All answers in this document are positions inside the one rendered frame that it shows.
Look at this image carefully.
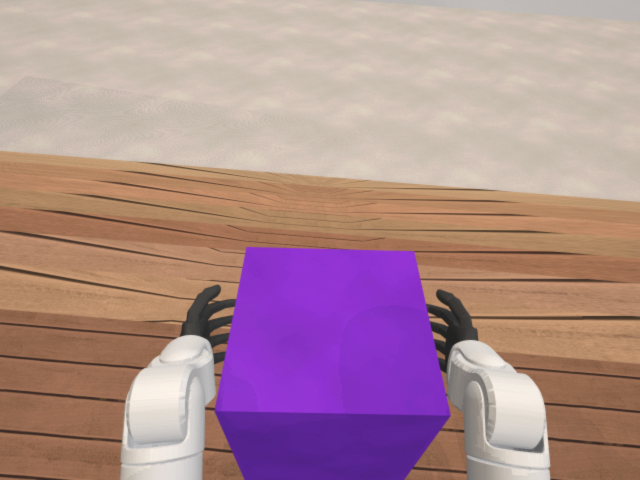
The carton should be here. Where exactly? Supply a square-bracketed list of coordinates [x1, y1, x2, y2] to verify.
[214, 247, 451, 480]

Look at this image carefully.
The left robot hand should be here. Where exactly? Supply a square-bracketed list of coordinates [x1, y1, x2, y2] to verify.
[179, 285, 236, 365]

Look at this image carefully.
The robot right forearm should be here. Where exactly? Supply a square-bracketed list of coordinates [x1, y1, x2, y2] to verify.
[446, 340, 550, 480]

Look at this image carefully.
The robot left forearm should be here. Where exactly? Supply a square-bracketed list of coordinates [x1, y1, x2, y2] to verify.
[120, 335, 216, 480]

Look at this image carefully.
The right robot hand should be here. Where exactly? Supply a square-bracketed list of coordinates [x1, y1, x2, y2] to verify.
[426, 289, 478, 373]

